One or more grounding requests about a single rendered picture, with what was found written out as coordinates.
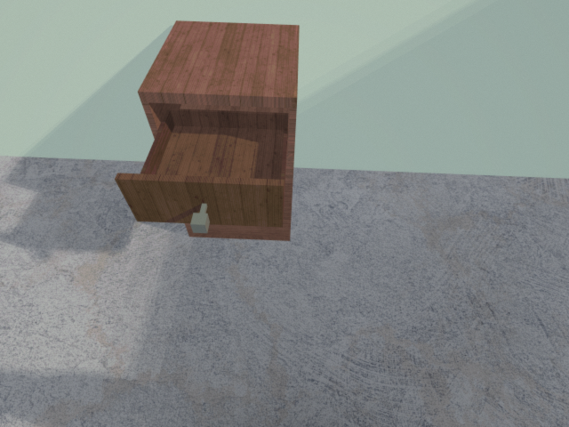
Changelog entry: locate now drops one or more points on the drawer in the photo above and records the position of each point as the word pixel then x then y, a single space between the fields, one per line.
pixel 233 161

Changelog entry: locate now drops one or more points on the handle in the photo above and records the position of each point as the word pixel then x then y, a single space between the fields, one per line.
pixel 200 221

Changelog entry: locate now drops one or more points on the cabinet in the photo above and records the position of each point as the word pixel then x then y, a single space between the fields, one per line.
pixel 233 67

